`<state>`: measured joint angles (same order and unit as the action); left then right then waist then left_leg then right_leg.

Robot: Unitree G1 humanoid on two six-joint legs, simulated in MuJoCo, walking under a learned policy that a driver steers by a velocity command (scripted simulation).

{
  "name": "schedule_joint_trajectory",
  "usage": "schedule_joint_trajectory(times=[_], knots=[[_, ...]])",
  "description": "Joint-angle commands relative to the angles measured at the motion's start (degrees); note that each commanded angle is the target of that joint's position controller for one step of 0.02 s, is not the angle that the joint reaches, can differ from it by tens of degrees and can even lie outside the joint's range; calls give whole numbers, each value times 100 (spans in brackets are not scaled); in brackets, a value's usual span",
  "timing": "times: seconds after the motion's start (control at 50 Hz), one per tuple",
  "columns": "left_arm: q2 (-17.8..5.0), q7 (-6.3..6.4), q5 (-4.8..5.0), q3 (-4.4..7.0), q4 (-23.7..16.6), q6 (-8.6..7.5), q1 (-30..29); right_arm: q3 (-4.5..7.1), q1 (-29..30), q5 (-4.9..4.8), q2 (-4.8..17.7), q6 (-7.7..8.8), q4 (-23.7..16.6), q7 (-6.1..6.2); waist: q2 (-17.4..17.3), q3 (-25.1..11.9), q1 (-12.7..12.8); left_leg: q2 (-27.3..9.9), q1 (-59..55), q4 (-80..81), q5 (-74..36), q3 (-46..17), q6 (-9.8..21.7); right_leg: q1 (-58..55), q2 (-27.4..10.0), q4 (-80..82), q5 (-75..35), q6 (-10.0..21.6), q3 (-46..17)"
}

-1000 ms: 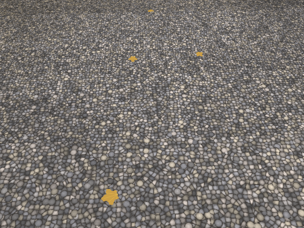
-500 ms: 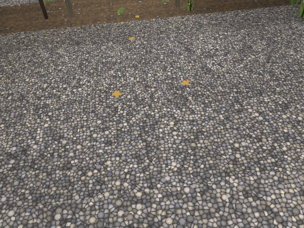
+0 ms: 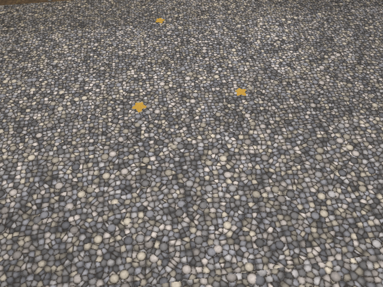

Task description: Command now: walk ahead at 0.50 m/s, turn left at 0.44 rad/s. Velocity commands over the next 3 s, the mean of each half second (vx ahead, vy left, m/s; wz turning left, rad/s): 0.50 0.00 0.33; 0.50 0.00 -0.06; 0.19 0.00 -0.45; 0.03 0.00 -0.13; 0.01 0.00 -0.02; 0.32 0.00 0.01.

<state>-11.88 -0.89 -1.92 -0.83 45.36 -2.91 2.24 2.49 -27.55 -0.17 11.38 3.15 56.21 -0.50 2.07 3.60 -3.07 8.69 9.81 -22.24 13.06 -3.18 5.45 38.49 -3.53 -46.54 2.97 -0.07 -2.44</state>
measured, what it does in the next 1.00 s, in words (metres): walks ahead: right foot, then left foot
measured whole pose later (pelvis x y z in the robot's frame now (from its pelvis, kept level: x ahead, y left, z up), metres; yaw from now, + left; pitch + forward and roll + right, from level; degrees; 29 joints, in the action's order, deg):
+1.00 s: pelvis +0.44 +0.08 -0.01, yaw +7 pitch -1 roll +1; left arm -16.1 -2.6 -1.8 5.5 52.5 -0.1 9.6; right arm 2.4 -26.2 1.1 14.5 6.8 57.2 1.6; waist 2.1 0.6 -1.5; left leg 4.5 -2.0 -22.0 23.4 6.7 4.8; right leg 36.8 -1.3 -41.6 -16.6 3.1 -4.7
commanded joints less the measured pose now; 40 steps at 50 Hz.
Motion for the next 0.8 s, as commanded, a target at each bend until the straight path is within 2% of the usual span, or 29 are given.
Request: schedule_joint_trajectory(times=[0.02,0.06,0.08,0.1,0.12,0.14,0.16,0.18,0.2,0.22,0.26,0.32,0.38,0.44,0.46,0.52,0.54,0.56,0.58,0.6,0.62,0.64,0.66,0.68,0.7,0.72,0.76,0.78,0.8], knots=[[-468,31,39,101,-288,19,-60,194,154,-73,872,20,-527,-7,-494,-385,189,-1595,548,625,-2566,-1385,660,-1398,213,619,-368,-48,203],[-494,35,20,108,-443,0,-378,236,-107,57,962,-75,-500,5,-507,-196,54,-1651,170,421,-2085,-1713,631,-1346,313,1050,236,-15,179],[-534,23,21,138,-442,-40,-277,251,-162,117,1013,-112,-501,34,-536,-134,95,-1648,95,255,-1899,-1870,613,-1534,387,1313,549,20,115],[-571,28,33,164,-373,-102,12,277,-126,136,1102,-126,-536,58,-535,-165,250,-1600,153,27,-1667,-1974,583,-1982,474,1660,828,67,102],[-719,67,-5,228,-217,-191,578,278,-38,123,1089,-108,-586,65,-334,-364,527,-1352,459,-567,-1480,-1877,459,-2879,407,2026,914,195,-65],[-1162,155,-103,348,-108,-279,1479,227,83,59,859,-42,-782,35,311,-1017,906,-970,1020,-1955,-880,-1351,274,-4094,-659,2270,1477,503,-1113],[-1704,246,-98,501,-53,-186,1980,153,-388,-89,450,-5,-938,34,1352,-1680,787,-181,2392,-3634,1755,-310,95,-5439,-2093,2713,1965,1158,-3132],[-1478,254,21,537,49,-68,2008,269,-164,79,1054,-72,-941,62,832,-1378,820,-425,3266,-4332,2196,-83,86,-5120,-2252,2857,2594,1424,-3882],[-1030,220,18,441,8,-40,1790,288,209,162,1022,-111,-928,24,163,-639,760,-669,3436,-4634,1693,-261,76,-4570,-1891,2941,2601,1357,-3266],[-770,168,-3,391,20,-55,1512,243,456,180,791,-118,-983,-33,40,-207,632,-793,3342,-4514,1248,-273,16,-3958,-1598,3128,1903,1246,-2575],[-555,146,25,356,97,-138,1322,237,368,229,683,-199,-925,-61,483,30,331,-953,2760,-4019,900,-277,-143,-3213,-1138,3299,375,987,-1529],[-673,99,89,412,346,-299,1635,243,551,228,666,-312,-968,-71,448,-245,185,-862,2469,-3722,439,-271,-276,-3131,-973,3352,-933,1036,-914],[-785,100,181,450,449,-309,1634,186,1305,188,633,-292,-1215,-84,359,-154,207,-971,2409,-2712,-424,-249,-379,-2962,-833,3637,-924,1008,-411],[-955,95,200,463,525,-270,1636,85,2123,186,556,-220,-1483,-167,418,-136,325,-868,1546,-1595,-1049,329,-403,-2535,-547,3728,-943,892,117],[-977,79,147,483,636,-242,1829,46,2091,235,512,-250,-1445,-175,497,-300,358,-801,1139,-1933,-977,581,-404,-2468,-601,3652,-1241,921,185],[-1033,59,95,505,742,-162,2044,26,2112,226,684,-263,-1482,-141,458,-103,337,-941,1169,-1549,-292,527,-236,-2952,-868,3400,-1198,900,40],[-1095,74,64,511,786,-126,2127,30,2003,236,724,-247,-1447,-137,432,-81,293,-899,1041,-1313,39,552,-158,-3166,-950,3201,-1289,891,-41],[-1137,114,95,517,849,-84,2202,57,1627,237,743,-207,-1319,-98,391,-189,136,-790,604,-892,119,600,-50,-3324,-930,2733,-1670,847,-9],[-1047,121,112,487,903,-35,2257,114,894,277,842,-124,-1045,-58,54,-460,-170,-697,-284,-347,-52,558,79,-3212,-690,1671,-1994,735,239],[-848,113,124,428,716,-16,2295,241,-48,365,1276,-39,-829,-25,-793,-1150,-475,-1775,-1571,-8,150,-715,370,-2402,-364,-53,-822,584,606],[-385,33,168,344,622,-6,2937,372,-105,205,1833,-67,-819,0,-2081,-1501,-109,-3000,-2688,484,236,-3025,1102,-506,646,-1667,2832,373,671],[-1099,73,19,541,721,43,2538,320,149,17,1529,-103,-853,-40,-1167,-1010,-166,-2855,-2133,557,104,-2899,1169,-14,388,-2057,2784,454,-15],[-1156,16,103,601,653,23,2270,234,687,75,1250,-94,-985,-89,-860,-521,81,-2622,-1473,628,-341,-2202,1114,-101,148,-2029,2295,494,-135],[-1021,-8,147,593,687,27,2143,170,942,124,999,-68,-1008,-122,-675,-288,205,-2443,-974,809,-821,-1744,999,-327,-10,-1781,1989,462,-150],[-888,-1,107,584,710,79,2082,127,1011,74,867,-36,-1007,-88,-748,-181,304,-2274,-742,997,-985,-1401,878,-490,-156,-1512,1765,394,-130],[-887,-40,21,598,730,166,2025,97,1001,69,798,-12,-944,-43,-780,-97,333,-2161,-649,1150,-1090,-1275,805,-581,-174,-1423,1670,321,-73],[-715,-60,-62,580,721,281,1874,136,692,54,895,33,-749,26,-551,-110,349,-2118,-615,1257,-1709,-1017,858,-608,-109,-1394,1399,180,95],[-653,-74,-34,576,704,322,1798,146,614,59,941,48,-700,57,-487,-64,393,-2103,-656,1287,-1932,-804,838,-448,-107,-1336,1192,140,50],[-635,-102,35,577,664,338,1633,144,549,110,972,101,-704,59,-412,-71,300,-2007,-615,1336,-1787,-527,840,-339,10,-1303,863,111,122]])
